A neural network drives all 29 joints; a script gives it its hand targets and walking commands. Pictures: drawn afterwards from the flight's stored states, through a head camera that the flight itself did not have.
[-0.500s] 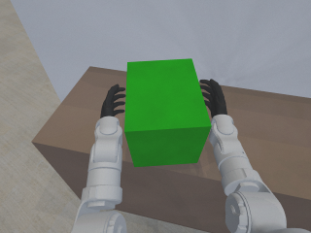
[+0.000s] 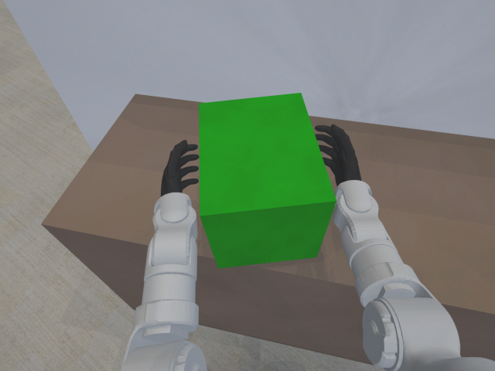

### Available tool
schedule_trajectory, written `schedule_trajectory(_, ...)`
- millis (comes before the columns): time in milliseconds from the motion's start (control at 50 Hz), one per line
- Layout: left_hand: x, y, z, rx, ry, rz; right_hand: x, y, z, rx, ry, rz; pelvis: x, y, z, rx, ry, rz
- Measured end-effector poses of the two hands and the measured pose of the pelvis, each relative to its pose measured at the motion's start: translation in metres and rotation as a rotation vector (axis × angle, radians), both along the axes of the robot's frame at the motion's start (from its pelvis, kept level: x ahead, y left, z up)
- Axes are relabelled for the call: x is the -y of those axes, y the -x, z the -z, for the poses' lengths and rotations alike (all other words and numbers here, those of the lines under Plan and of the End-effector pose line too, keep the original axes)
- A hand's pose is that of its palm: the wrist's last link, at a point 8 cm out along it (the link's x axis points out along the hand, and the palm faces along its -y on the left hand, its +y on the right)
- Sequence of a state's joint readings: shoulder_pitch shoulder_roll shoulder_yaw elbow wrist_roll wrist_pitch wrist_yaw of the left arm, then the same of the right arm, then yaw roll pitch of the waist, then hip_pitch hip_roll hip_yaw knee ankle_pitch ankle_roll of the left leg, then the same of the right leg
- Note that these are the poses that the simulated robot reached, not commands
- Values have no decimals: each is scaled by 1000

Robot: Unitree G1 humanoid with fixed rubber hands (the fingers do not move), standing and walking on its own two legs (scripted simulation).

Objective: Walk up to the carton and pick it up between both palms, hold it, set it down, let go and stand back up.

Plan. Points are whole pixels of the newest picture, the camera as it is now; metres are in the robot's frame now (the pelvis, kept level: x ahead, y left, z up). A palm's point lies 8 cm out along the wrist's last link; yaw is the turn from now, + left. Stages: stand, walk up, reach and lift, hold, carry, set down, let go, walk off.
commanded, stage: set down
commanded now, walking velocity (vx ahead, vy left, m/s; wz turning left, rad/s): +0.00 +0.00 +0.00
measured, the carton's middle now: (259, 181) +0.42 -0.02 +0.03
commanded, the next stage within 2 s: none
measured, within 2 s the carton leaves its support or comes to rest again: rests again in 1.08 s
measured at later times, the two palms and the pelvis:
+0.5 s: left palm (193, 190) +0.38 +0.09 +0.07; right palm (355, 171) +0.41 -0.18 +0.07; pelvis +0.00 -0.01 +0.00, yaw -3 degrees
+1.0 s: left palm (195, 193) +0.38 +0.09 +0.06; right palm (354, 175) +0.41 -0.19 +0.06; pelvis +0.00 -0.01 +0.00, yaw -4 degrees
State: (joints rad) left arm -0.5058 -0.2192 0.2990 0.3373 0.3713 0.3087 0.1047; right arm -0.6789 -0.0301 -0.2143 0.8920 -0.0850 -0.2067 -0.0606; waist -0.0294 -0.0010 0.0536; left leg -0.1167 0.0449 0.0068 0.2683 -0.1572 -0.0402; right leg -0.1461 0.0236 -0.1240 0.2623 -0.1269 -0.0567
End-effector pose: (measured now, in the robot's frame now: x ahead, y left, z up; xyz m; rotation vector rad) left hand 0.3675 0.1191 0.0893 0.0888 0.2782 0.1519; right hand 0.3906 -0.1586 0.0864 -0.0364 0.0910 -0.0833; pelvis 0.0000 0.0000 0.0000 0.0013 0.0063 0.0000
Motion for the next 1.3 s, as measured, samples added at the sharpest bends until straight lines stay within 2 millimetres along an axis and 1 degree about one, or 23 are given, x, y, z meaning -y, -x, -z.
schedule_trajectory(100, 4, -2, 2, -8, 5, 1, 3, -1, 1, -19, 0, -1, -2, 1, 0, -20, -1, 10)
schedule_trajectory(340, 21, -7, 13, -51, 18, 6, 22, -4, 8, -72, -15, 10, 1, 1, 0, -46, -4, 41)
schedule_trajectory(520, 26, -14, 19, -61, 26, -18, 26, -16, 15, -84, -20, -13, 8, 1, 1, -80, -11, 48)
schedule_trajectory(660, 28, -18, 30, -72, 40, -25, 27, -22, 22, -99, -13, -16, 12, -1, 2, -103, -13, 48)
schedule_trajectory(840, 27, -20, 33, -53, 39, -18, 28, -21, 24, -84, -9, -9, 10, -2, 2, -122, -13, 54)
schedule_trajectory(1100, 27, -17, 34, -47, 40, -4, 28, -12, 28, -96, -23, 14, 3, 4, 2, -131, -14, 68)
schedule_trajectory(1300, 31, -18, 34, -44, 33, 2, 32, -9, 34, -117, -25, 19, 4, 5, 3, -135, -18, 79)
